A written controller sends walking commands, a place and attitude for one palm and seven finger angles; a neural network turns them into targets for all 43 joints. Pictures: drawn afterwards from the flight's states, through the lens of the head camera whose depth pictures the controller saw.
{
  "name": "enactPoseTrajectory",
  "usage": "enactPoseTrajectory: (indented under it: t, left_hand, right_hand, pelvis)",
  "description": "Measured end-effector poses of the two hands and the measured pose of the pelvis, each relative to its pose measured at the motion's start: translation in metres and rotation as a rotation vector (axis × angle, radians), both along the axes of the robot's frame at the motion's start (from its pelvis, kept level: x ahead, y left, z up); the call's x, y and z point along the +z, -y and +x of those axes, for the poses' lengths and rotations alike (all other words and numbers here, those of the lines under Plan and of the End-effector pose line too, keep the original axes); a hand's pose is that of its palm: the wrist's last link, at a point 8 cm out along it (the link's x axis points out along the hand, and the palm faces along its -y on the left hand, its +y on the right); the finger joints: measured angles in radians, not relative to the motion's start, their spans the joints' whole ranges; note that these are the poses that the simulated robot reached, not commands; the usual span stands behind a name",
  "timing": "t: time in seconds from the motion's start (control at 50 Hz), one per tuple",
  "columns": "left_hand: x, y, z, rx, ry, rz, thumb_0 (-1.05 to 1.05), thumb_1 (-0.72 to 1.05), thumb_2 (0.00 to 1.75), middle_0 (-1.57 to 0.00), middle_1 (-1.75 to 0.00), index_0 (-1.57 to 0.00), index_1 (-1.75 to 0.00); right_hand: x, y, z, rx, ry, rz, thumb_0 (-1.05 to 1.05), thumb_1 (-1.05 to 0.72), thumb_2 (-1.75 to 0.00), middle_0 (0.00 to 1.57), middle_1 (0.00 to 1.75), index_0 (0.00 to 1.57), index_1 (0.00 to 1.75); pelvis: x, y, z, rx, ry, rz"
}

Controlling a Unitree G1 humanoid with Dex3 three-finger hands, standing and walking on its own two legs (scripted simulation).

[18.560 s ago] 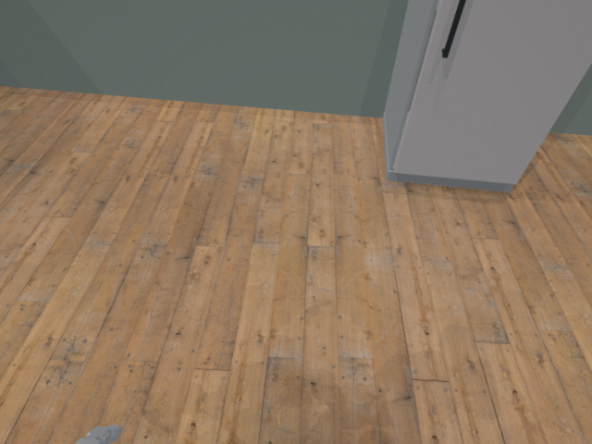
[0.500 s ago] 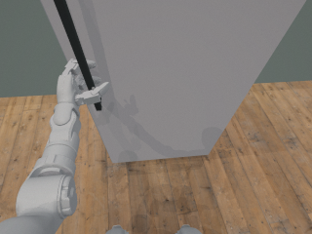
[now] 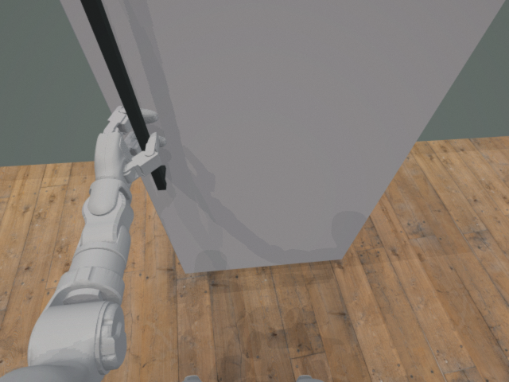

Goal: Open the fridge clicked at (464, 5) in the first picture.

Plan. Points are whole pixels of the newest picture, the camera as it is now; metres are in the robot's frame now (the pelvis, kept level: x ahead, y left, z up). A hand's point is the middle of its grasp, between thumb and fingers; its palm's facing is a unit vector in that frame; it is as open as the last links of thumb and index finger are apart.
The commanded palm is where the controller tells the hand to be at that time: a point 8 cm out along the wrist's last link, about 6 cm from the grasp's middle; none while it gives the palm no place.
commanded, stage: grip the handle and tug to test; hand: left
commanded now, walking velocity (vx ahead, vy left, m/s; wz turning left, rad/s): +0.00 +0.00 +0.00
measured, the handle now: (126, 81) +0.51 +0.17 +0.19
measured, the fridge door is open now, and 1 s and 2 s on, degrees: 0 13 42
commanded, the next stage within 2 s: pull the door a little, standing still in 0.42 s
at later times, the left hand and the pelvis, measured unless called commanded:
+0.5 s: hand (153, 164) +0.43 +0.15 +0.10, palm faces +0.03 -1.00 +0.02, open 5.9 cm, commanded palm +0.39 +0.21 +0.10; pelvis +0.02 +0.00 +0.01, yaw -1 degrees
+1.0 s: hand (163, 219) +0.33 +0.12 +0.10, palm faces -0.03 -0.99 -0.12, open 5.7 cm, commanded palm +0.30 +0.18 +0.10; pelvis +0.01 +0.00 +0.02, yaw +1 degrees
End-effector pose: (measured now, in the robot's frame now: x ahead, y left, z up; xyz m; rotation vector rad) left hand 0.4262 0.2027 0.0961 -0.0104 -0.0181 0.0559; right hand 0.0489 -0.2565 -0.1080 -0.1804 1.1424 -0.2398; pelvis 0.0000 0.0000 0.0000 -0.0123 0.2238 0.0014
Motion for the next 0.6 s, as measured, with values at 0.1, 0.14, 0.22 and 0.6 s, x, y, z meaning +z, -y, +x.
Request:
enactPoseTrajectory:
  t: [0.1, 0.14, 0.22, 0.6]
  left_hand:
    - [0.000, 0.000, 0.000, 0.001, -0.001, 0.000, 0.01, 0.74, 0.82, -0.36, -1.36, -0.34, -1.36]
    - [0.000, 0.000, 0.000, 0.001, -0.002, 0.000, 0.01, 0.74, 0.81, -0.36, -1.36, -0.34, -1.36]
    - [0.000, 0.000, -0.001, 0.000, -0.004, -0.001, 0.01, 0.75, 0.80, -0.35, -1.36, -0.33, -1.35]
    - [-0.001, 0.003, -0.025, -0.030, 0.008, -0.010, 0.01, 0.74, 0.80, -0.36, -1.36, -0.34, -1.34]
  right_hand:
    - [0.000, -0.001, 0.004, 0.005, 0.006, 0.003, 0.00, -0.91, -0.90, 0.20, 0.30, 0.20, 0.30]
    - [0.001, -0.001, 0.005, 0.003, 0.010, 0.004, 0.00, -0.91, -0.90, 0.20, 0.30, 0.20, 0.30]
    - [0.003, -0.001, 0.008, -0.004, 0.021, 0.008, 0.01, -0.91, -0.90, 0.20, 0.30, 0.20, 0.30]
    - [0.010, -0.006, 0.046, 0.034, 0.082, 0.016, 0.01, -0.91, -0.90, 0.20, 0.30, 0.20, 0.30]
  pelvis:
    - [0.000, 0.000, 0.001, 0.000, -0.001, 0.000]
    - [0.001, 0.000, 0.001, -0.003, -0.001, 0.001]
    - [0.002, 0.000, 0.004, -0.009, 0.001, 0.003]
    - [0.007, -0.002, 0.018, 0.001, 0.027, 0.002]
